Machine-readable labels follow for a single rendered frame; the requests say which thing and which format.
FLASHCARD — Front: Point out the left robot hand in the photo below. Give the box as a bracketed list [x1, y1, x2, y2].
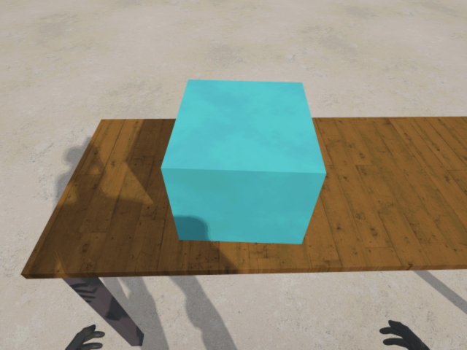
[65, 324, 105, 350]

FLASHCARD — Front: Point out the table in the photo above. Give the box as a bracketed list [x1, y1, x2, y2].
[21, 117, 467, 346]

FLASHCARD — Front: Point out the carton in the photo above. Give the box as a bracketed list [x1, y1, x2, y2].
[161, 79, 326, 244]

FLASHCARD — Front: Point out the right robot hand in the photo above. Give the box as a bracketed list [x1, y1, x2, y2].
[379, 320, 430, 350]

